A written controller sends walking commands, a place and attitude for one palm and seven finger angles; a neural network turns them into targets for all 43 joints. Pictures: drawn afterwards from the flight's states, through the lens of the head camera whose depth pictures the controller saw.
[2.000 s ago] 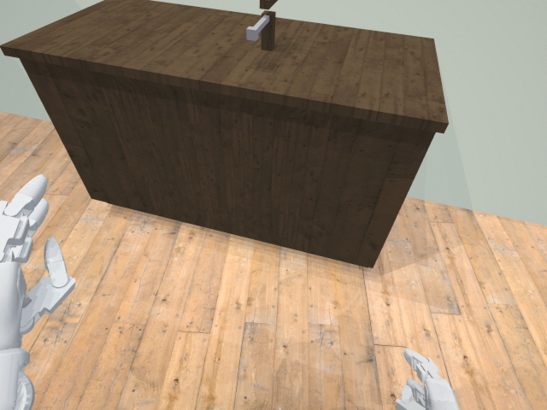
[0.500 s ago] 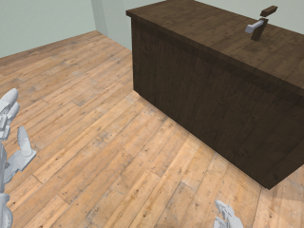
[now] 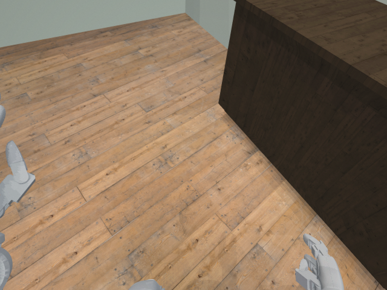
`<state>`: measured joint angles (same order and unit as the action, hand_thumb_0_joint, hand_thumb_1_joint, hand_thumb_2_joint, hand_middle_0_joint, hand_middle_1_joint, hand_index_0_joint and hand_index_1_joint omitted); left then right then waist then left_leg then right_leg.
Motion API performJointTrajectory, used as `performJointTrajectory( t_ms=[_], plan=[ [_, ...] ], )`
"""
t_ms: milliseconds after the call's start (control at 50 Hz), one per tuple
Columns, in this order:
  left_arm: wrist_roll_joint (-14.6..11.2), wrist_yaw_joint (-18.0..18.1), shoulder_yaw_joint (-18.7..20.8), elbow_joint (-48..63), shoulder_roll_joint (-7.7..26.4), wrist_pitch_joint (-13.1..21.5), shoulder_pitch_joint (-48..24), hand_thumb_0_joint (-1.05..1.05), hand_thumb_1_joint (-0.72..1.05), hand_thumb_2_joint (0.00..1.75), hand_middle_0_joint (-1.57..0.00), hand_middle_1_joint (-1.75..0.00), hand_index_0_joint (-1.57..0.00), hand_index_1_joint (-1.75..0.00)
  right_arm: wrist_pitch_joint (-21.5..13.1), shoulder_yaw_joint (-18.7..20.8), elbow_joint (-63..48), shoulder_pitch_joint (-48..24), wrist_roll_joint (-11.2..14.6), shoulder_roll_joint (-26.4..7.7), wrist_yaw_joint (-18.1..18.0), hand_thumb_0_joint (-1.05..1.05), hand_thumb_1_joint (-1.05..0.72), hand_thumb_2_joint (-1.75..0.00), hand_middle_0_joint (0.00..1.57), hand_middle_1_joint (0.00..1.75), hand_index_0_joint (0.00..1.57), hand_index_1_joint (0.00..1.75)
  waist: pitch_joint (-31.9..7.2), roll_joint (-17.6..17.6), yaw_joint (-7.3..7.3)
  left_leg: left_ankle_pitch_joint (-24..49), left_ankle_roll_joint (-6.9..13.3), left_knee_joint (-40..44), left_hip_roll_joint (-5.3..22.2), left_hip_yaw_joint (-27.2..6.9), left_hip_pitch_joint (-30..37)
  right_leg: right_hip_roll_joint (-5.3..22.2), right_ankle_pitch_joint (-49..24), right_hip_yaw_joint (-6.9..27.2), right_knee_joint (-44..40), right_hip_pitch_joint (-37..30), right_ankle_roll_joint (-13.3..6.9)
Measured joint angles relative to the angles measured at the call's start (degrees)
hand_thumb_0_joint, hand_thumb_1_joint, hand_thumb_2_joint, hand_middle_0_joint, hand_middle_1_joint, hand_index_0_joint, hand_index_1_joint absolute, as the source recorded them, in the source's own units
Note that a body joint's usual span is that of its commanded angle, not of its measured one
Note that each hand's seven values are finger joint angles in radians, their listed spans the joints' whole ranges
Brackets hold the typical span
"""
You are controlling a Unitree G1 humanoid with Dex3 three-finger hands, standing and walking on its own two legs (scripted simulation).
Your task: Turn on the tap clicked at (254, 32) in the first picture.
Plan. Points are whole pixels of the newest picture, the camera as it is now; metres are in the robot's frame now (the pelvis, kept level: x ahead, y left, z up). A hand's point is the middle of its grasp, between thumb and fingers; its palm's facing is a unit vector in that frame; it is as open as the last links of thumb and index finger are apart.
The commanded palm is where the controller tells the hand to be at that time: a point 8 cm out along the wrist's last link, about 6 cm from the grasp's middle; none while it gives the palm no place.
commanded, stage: walk to a spot facing it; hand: left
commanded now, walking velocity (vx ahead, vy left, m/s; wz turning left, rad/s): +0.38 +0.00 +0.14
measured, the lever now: out of the picture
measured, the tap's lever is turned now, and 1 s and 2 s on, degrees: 0 0 0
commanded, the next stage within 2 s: turn to face it in 0.52 s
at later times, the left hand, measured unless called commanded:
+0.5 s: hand (73, 124) +0.32 +0.23 +0.19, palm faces +0.51 -0.76 -0.39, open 7.4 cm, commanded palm +0.25 +0.27 +0.20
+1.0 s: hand (94, 77) +0.43 +0.23 +0.20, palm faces +0.51 -0.72 -0.47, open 7.4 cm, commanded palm +0.38 +0.26 +0.20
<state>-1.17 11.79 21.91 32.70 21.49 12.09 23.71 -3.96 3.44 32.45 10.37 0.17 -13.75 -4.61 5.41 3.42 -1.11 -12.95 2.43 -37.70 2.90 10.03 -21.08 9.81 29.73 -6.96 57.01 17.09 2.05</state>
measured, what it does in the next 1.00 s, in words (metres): walks ahead: right foot, then left foot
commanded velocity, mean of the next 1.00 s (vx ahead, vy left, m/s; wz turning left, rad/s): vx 0.18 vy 0.00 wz -0.07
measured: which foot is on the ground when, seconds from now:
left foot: down 0.00-0.30, up 0.32-0.60, down 0.62-0.98, up 1.00-1.00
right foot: up 0.00-0.28, down 0.30-0.62, up 0.64-0.96, down 0.98-1.00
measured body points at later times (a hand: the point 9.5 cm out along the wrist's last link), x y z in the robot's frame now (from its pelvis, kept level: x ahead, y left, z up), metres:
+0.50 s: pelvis +0.14 -0.03 +0.02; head +0.16 -0.03 +0.47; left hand +0.29 +0.27 +0.21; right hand +0.33 -0.26 -0.08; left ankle +0.14 +0.10 -0.66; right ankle +0.15 -0.15 -0.72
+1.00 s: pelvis +0.24 -0.03 +0.01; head +0.26 -0.06 +0.45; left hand +0.40 +0.27 +0.22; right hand +0.44 -0.19 -0.09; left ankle +0.23 +0.11 -0.71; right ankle +0.30 -0.11 -0.72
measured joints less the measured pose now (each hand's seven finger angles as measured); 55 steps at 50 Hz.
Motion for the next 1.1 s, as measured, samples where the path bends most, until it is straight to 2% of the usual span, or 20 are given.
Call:
performJointTrajectory(
  t_ms=[40,100,180,260,300,320,360,420,460,580,620,640,700,740,820,960,980,1020,1060,1100],
  plan=[
    [0.29,-0.94,0.39,-2.23,1.3,-0.12,-2.24,0.02,0.89,0.9,-0.21,-0.3,-0.21,-0.3,-0.09,-1.02,1.0,-1.77,0.31,2.73,0.81,0.02,-0.91,-0.9,0.19,0.3,0.2,0.3,-0.03,0.15,1.08,-2.99,-0.17,-1.16,0.06,-1.11,0.47,-2.23,0.51,2.99,11.07,5.76,-0.09],
    [0.18,-2.14,0.49,-1.86,1.67,-0.5,-1.22,0.02,0.89,0.9,-0.21,-0.3,-0.21,-0.3,-0.64,-3.2,1.53,-1.87,0.57,6.29,1.95,0.02,-0.91,-0.9,0.19,0.3,0.2,0.3,-1.35,-0.38,1.94,-3.14,-0.87,1.61,0.57,-2.44,2.18,-2.93,-3.46,2.9,13.03,12.16,0.26],
    [0.0,-3.06,-0.22,0.53,0.6,1.11,3.3,0.02,0.89,0.9,-0.21,-0.3,-0.21,-0.3,-2.29,-5.34,2.04,0.75,0.18,8.53,2.42,0.01,-0.91,-0.9,0.2,0.3,0.2,0.3,-2.91,-2.65,1.05,-2.45,-1.86,6.37,1.61,-3.64,5.51,-2.68,-8.57,0.32,-1.24,12.73,0.73],
    [0.11,-3.37,-0.28,-2.19,0.66,1.64,4.28,0.02,0.89,0.9,-0.21,-0.3,-0.21,-0.3,-2.27,-6.11,3.34,3.33,-0.21,8.31,1.62,0.01,-0.9,-0.9,0.2,0.3,0.2,0.3,-4.12,-5.34,-0.68,-4.68,-3.08,6.09,2.7,-5.29,7.54,-4.22,-10.51,-2.27,-15.81,6.68,1.2],
    [0.33,-3.2,-0.05,-4.28,1.25,0.76,2.93,0.01,0.89,0.9,-0.21,-0.3,-0.21,-0.3,-1.76,-6.14,3.72,4.22,-0.18,7.62,1.19,0.01,-0.9,-0.9,0.2,0.3,0.2,0.3,-4.76,-5.58,-1.07,-8.4,-2.97,1.24,2.66,-6.26,6.37,-5.03,-10.74,-2.77,-22.97,2.18,0.28],
    [0.67,-3.13,-0.34,-5.4,0.86,0.33,1.51,0.01,0.89,0.9,-0.21,-0.3,-0.21,-0.3,-1.38,-5.88,4.24,3.99,-0.11,6.78,1.08,0.01,-0.9,-0.9,0.2,0.3,0.2,0.3,-4.77,-5.94,-1.36,-11.08,-2.28,-4.61,2.64,-6.78,4.33,-5.05,-14.11,-2.88,-22.47,2.39,-1.11],
    [0.7,-3.17,-2.13,-7.72,-1.57,-0.66,-1.48,0.01,0.89,0.9,-0.21,-0.3,-0.21,-0.3,-0.48,-4.98,6.57,2.61,-0.14,4.26,1.08,0.01,-0.9,-0.9,0.2,0.3,0.2,0.3,-3.9,-6.93,-1.49,-13.87,-2.06,-19.49,1.25,-8.75,-0.6,-4.5,-13.06,-3.92,-18.78,2.21,-2.58],
    [0.66,-3.45,-3.77,-8.25,-4.18,-0.97,-1.54,0.02,0.89,0.9,-0.21,-0.3,-0.21,-0.3,0.82,-3.62,8.16,1.19,-0.03,1.2,1.21,0.02,-0.9,-0.9,0.2,0.3,0.2,0.3,-3.03,-6.33,-0.73,-12.0,-2.93,-31.71,0.3,-7.87,-6.3,-3.6,-11.17,-4.73,-20.04,-0.79,-2.33],
    [0.8,-3.46,-3.9,-6.53,-4.01,-0.69,0.18,0.02,0.89,0.9,-0.21,-0.3,-0.21,-0.3,1.48,-2.78,7.43,0.82,0.02,0.11,0.93,0.02,-0.91,-0.9,0.2,0.3,0.2,0.3,-2.49,-4.95,0.37,-11.13,-3.2,-29.19,1.03,-6.33,-7.91,-2.97,-11.39,-5.34,-22.35,-2.92,-1.71],
    [0.36,-1.7,-0.84,2.08,0.29,0.74,4.85,0.02,0.88,0.9,-0.21,-0.31,-0.21,-0.31,1.24,-0.29,1.85,2.2,-0.29,-1.42,0.25,0.02,-0.91,-0.9,0.2,0.3,0.2,0.3,-1.21,-0.34,1.49,-5.43,-3.02,-2.44,1.77,-1.15,-3.08,-0.68,-8.63,-6.29,-22.97,-6.41,-0.04],
    [0.03,-0.78,0.8,4.03,1.24,1.39,5.13,0.02,0.88,0.9,-0.21,-0.31,-0.21,-0.31,0.8,0.39,-0.12,2.49,-0.13,-2.14,-0.04,0.02,-0.91,-0.9,0.19,0.3,0.2,0.3,-1.29,-0.2,1.29,1.3,-1.88,3.66,0.91,-0.26,-0.26,0.37,-5.47,-5.63,-16.84,-4.92,0.56],
    [-0.18,-0.45,1.47,3.69,1.68,1.84,4.13,0.02,0.88,0.9,-0.21,-0.31,-0.21,-0.31,0.55,0.85,-0.3,1.8,0.04,-1.68,-0.16,0.02,-0.91,-0.9,0.19,0.3,0.2,0.3,-0.82,0.12,1.39,2.29,-0.96,1.49,0.71,-0.16,-0.74,0.34,-2.68,-3.5,-10.3,-2.78,0.63],
    [-0.03,-0.94,2.12,-0.91,2.53,2.1,0.13,0.01,0.88,0.9,-0.21,-0.3,-0.21,-0.31,0.49,0.25,1.04,-0.48,0.49,1.08,0.54,0.02,-0.91,-0.9,0.19,0.3,0.19,0.3,-0.74,-0.1,1.59,-2.18,-0.07,-1.47,0.97,-0.88,-0.58,-3.37,1.22,2.16,7.08,4.51,-0.05],
    [-0.15,-1.55,2.05,-2.3,2.1,1.14,-0.72,0.02,0.89,0.9,-0.21,-0.3,-0.21,-0.3,0.39,-1.19,1.71,-1.32,0.71,3.14,1.3,0.01,-0.91,-0.9,0.19,0.3,0.19,0.3,-1.23,-0.65,1.32,-2.54,-0.65,0.2,1.61,-0.99,0.73,-4.81,-0.35,2.81,9.8,8.09,-0.08],
    [-0.22,-2.42,0.21,-0.76,-0.12,0.55,1.47,0.02,0.89,0.9,-0.21,-0.3,-0.21,-0.3,-0.79,-4.33,1.36,-0.93,0.24,6.31,2.57,0.01,-0.91,-0.9,0.19,0.3,0.2,0.3,-1.98,-2.42,0.22,-1.38,-1.66,4.81,3.01,-0.24,3.97,-5.65,-6.55,1.47,-0.44,10.03,-0.02],
    [-0.05,-3.45,-0.25,-4.15,0.21,-0.42,2.09,0.02,0.89,0.9,-0.21,-0.3,-0.21,-0.3,-1.94,-6.77,0.8,0.42,-0.21,7.95,3.03,0.01,-0.9,-0.9,0.2,0.3,0.2,0.3,-2.3,-6.11,-2.39,-4.21,-4.7,3.4,6.34,2.27,6.69,-8.03,-13.01,-1.54,-20.08,3.47,0.64],
    [0.06,-3.5,-0.1,-4.98,0.48,-0.81,1.28,0.02,0.89,0.9,-0.21,-0.3,-0.21,-0.3,-1.93,-6.76,0.62,0.49,-0.14,7.68,3.11,0.01,-0.9,-0.9,0.2,0.3,0.2,0.3,-2.2,-6.34,-2.51,-5.67,-5.26,0.98,6.92,2.42,6.14,-8.34,-16.42,-1.69,-22.55,2.11,-0.38],
    [0.4,-3.58,-0.9,-6.89,-0.75,-1.33,-1.4,0.02,0.89,0.9,-0.21,-0.3,-0.21,-0.3,-1.39,-6.21,1.26,-0.55,0.1,6.03,3.22,0.01,-0.9,-0.9,0.2,0.3,0.21,0.3,-1.34,-8.0,-2.31,-10.77,-5.4,-7.18,7.89,-0.23,2.99,-9.65,-16.04,-2.07,-20.09,2.94,-4.64],
    [-0.02,-3.43,-1.94,-7.58,-2.47,-2.16,-2.74,0.02,0.89,0.9,-0.21,-0.3,-0.21,-0.3,-0.29,-5.41,2.41,-2.08,0.2,4.27,3.31,0.01,-0.9,-0.9,0.2,0.3,0.21,0.3,-0.58,-7.41,-2.11,-15.36,-6.14,-17.85,5.04,-4.25,-1.17,-9.8,-14.23,-0.73,-18.78,3.86,-6.72],
    [-0.47,-3.26,-2.53,-6.54,-3.42,-2.48,-1.53,0.02,0.89,0.9,-0.21,-0.3,-0.21,-0.3,1.06,-4.72,2.65,-3.23,0.14,2.7,3.19,0.01,-0.9,-0.9,0.2,0.3,0.2,0.3,-0.03,-6.34,-1.02,-14.84,-6.84,-25.61,2.8,-6.37,-4.35,-10.02,-14.68,0.77,-19.77,3.91,-7.07]
  ],
)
